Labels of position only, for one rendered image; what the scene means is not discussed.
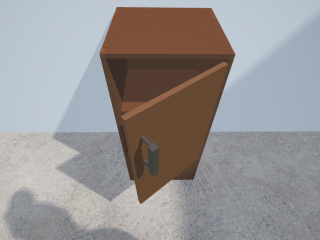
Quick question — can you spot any handle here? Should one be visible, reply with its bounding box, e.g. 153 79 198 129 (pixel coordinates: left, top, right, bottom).
141 135 159 177

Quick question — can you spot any cupboard door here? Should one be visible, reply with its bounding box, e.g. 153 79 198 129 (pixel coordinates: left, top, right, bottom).
121 62 228 204

